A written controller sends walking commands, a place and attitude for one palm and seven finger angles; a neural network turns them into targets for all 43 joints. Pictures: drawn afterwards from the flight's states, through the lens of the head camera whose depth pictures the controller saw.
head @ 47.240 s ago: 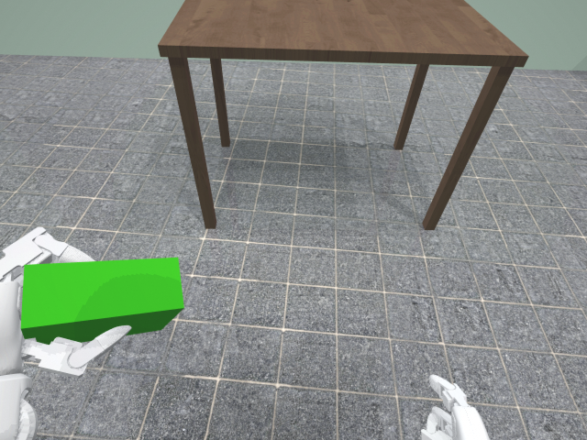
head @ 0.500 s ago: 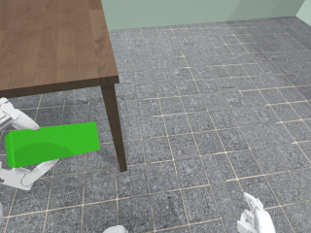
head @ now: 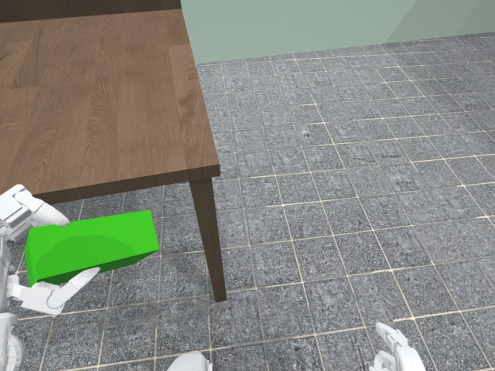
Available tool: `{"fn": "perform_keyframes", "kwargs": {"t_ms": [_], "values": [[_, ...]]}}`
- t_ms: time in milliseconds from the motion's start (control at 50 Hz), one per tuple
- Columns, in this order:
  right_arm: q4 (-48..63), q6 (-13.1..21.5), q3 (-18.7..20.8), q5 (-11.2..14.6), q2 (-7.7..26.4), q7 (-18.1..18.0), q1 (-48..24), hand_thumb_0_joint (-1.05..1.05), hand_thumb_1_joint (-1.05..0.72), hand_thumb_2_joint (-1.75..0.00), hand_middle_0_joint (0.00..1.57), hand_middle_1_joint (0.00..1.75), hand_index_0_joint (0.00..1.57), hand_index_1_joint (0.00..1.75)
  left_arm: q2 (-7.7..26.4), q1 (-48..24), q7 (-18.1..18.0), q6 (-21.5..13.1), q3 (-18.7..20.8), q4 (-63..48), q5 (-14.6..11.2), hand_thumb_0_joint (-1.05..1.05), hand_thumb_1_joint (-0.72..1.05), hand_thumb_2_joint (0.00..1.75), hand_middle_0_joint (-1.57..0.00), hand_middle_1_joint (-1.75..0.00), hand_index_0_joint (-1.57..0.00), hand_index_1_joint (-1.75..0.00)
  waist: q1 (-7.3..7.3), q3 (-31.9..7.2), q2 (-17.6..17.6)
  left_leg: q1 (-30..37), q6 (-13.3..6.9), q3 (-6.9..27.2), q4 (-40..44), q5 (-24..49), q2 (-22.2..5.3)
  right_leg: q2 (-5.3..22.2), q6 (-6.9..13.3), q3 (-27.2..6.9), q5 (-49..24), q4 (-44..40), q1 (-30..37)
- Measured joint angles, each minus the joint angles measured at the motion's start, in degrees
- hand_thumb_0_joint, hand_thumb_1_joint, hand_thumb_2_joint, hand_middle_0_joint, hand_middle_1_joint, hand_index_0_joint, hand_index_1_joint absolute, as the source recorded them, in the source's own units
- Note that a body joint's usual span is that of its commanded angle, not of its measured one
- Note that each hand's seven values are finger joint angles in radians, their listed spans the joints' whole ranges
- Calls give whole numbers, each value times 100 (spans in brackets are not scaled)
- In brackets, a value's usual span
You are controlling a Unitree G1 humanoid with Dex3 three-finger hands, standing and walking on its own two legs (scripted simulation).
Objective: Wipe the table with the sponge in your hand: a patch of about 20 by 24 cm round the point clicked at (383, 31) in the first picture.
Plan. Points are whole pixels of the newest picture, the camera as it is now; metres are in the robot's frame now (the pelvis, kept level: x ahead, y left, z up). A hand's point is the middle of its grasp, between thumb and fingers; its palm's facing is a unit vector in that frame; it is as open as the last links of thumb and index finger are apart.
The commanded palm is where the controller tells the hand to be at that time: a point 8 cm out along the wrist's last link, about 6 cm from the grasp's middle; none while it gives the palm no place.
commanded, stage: come to a stop and stand still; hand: left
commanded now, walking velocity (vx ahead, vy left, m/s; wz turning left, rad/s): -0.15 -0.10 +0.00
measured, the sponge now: (110, 245) +0.25 +0.21 +0.11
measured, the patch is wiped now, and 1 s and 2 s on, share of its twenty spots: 0.60 0.60 0.60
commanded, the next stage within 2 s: look again from close up in 1.44 s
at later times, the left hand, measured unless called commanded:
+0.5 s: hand (33, 234) +0.23 +0.27 +0.17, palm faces +0.36 -0.84 -0.40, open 9.3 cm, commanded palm +0.18 +0.31 +0.18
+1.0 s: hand (46, 214) +0.27 +0.29 +0.15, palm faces +0.19 -0.88 -0.44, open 9.3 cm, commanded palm +0.21 +0.34 +0.18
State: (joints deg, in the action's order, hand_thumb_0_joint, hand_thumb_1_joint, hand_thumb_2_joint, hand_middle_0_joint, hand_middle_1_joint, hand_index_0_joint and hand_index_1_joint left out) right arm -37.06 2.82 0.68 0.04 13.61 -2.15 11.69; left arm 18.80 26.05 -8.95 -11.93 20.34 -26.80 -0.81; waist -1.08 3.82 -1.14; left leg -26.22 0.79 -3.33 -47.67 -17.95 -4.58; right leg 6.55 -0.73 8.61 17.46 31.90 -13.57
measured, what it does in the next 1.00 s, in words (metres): steps on the spot: left foot, then right foot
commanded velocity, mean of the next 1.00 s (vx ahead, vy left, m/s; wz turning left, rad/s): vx -0.03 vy -0.05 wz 0.00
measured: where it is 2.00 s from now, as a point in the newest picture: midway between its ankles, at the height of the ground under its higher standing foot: outside the picture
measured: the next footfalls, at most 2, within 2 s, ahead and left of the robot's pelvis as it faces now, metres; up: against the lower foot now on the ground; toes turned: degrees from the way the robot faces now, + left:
left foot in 0.08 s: +0.11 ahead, +0.17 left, +0.00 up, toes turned +3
right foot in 0.36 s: +0.05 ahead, -0.06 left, +0.00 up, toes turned -7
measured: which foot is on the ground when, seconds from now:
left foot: up 0.00-0.06, down 0.08-1.00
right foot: down 0.00-0.08, up 0.10-0.34, down 0.36-1.00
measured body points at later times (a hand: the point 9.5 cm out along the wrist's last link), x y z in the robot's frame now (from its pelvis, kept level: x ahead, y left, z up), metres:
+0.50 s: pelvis +0.01 +0.04 +0.00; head +0.02 +0.03 +0.45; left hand +0.20 +0.31 +0.19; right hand +0.17 -0.17 -0.10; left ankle +0.07 +0.16 -0.73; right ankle +0.01 -0.06 -0.73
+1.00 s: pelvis +0.02 +0.08 +0.00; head +0.06 +0.08 +0.45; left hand +0.25 +0.33 +0.17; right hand +0.17 -0.16 -0.08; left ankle +0.07 +0.16 -0.73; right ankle +0.01 -0.06 -0.73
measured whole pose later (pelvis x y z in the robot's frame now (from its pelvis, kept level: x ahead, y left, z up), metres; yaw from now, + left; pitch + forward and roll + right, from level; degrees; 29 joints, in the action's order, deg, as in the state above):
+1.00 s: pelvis +0.02 +0.08 +0.00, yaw -6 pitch +0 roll -1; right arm -31.6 8.4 -0.1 1.0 11.9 0.3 12.5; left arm 20.7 26.0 -3.8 -11.0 18.3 -25.8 -1.4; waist 0.4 4.2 0.6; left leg -16.9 -2.6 -8.6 -27.5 -11.1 -2.1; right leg 1.4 -1.4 0.9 13.5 26.3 -13.1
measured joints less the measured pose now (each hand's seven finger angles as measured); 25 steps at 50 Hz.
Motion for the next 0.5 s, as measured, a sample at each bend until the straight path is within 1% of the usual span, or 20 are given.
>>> {"fn": "perform_keyframes", "kwargs": {"t_ms": [40, 60, 80, 100, 140, 180, 220, 260, 320, 360, 400, 420, 460, 500], "values": [[126, 63, 78, -24, 78, -71, -4, 1, -90, -90, 20, 30, 20, 30, 9, 69, -32, 12, -100, -355, 6, -1, -49, 110, -81, -142, -84, -143, 1, 115, -79, 311, 26, -27, 883, 448, -24, 61, -112, -37, 92, 113, 38], [208, 93, 123, -25, 128, -110, 2, 1, -90, -90, 20, 30, 20, 30, 32, 96, -44, 14, -133, -547, 6, -1, -49, 110, -81, -142, -84, -143, 3, 147, -56, 500, 47, -40, 1275, 722, -28, 60, -177, -53, 175, 239, 32], [273, 124, 176, -13, 143, -155, -14, 1, -90, -90, 20, 30, 20, 30, 104, 95, -53, 6, -125, -719, -3, -1, -49, 110, -81, -142, -84, -143, 6, 171, -53, 615, 43, -57, 1426, 759, -26, 74, -237, -89, 290, 433, -15], [289, 137, 228, 3, 61, -199, -72, 1, -90, -90, 20, 30, 20, 30, 237, 14, -64, -6, -74, -805, -11, -1, -49, 110, -81, -142, -84, -143, 5, 226, -160, 597, 28, -109, 1292, 610, 29, 95, -220, -234, 474, 705, -103], [310, 158, 236, 1, -171, -208, -169, 1, -90, -90, 19, 30, 20, 30, 511, -218, -69, -61, 82, -772, -8, -1, -49, 110, -81, -142, -84, -143, 6, 274, -319, 589, -17, -152, 1200, 434, 81, -115, -128, -583, 1120, 1447, -366], [338, 200, 129, -16, -391, -145, -227, 1, -91, -90, 19, 30, 20, 30, 686, -392, -73, -48, 273, -669, -25, -1, -49, 110, -81, -142, -84, -143, 63, 264, -349, 643, -22, -98, 1380, 516, 66, -368, -61, -616, 1230, 1824, -521], [396, 273, -5, -16, -562, -20, -237, 1, -91, -90, 19, 30, 20, 30, 720, -416, -102, -3, 438, -662, -63, -1, -49, 110, -81, -142, -84, -143, 77, 215, -298, 708, -26, -89, 1583, 629, 3, -553, -27, -523, 1024, 1687, -551], [470, 343, -132, -21, -675, 113, -215, 1, -90, -90, 19, 30, 20, 30, 647, -283, -110, 41, 516, -746, -125, -1, -49, 110, -81, -142, -84, -143, 65, 137, -197, 746, -25, -134, 1713, 682, -73, -675, -7, -421, 810, 1252, -488], [560, 406, -291, -31, -745, 218, -166, 1, -90, -90, 20, 30, 20, 30, 497, -7, -58, 119, 418, -845, -177, -1, -49, 110, -80, -143, -84, -143, 19, 47, -22, 757, -15, -227, 1756, 687, -137, -754, -2, -331, 389, 361, -234], [581, 405, -370, -28, -751, 231, -129, 1, -90, -90, 20, 30, 20, 30, 465, 102, -3, 166, 294, -809, -159, -1, -49, 110, -80, -143, -84, -143, -17, 4, 29, 708, -2, -279, 1656, 644, -105, -732, 21, -351, -120, -274, 11], [499, 344, -403, -25, -679, 196, -146, 0, -90, -90, 20, 30, 20, 30, 342, 107, 52, 231, 121, -635, -133, -1, -49, 110, -80, -143, -84, -143, -30, 8, 232, 682, 24, -240, 1556, 604, -177, -813, 203, -318, -310, -366, 61], [449, 310, -407, -21, -642, 169, -129, 0, -90, -90, 20, 30, 20, 30, 291, 111, 69, 268, 44, -528, -142, -1, -49, 110, -80, -143, -84, -143, -17, -24, 304, 679, 35, -217, 1562, 614, -187, -826, 253, -297, -305, -363, 63], [362, 250, -389, 4, -560, 117, -50, 1, -90, -90, 20, 30, 20, 30, 200, 129, 87, 356, -70, -338, -185, -1, -49, 110, -81, -142, -84, -143, -9, -126, 361, 666, 65, -155, 1571, 623, -129, -805, 292, -286, -250, -307, 28], [278, 191, -357, 18, -459, 47, 29, 1, -90, -90, 20, 30, 20, 30, 131, 157, 87, 438, -113, -214, -214, -1, -49, 110, -81, -142, -84, -143, -11, -204, 368, 674, 34, -78, 1555, 621, -54, -788, 291, -304, -201, -232, 7]]}}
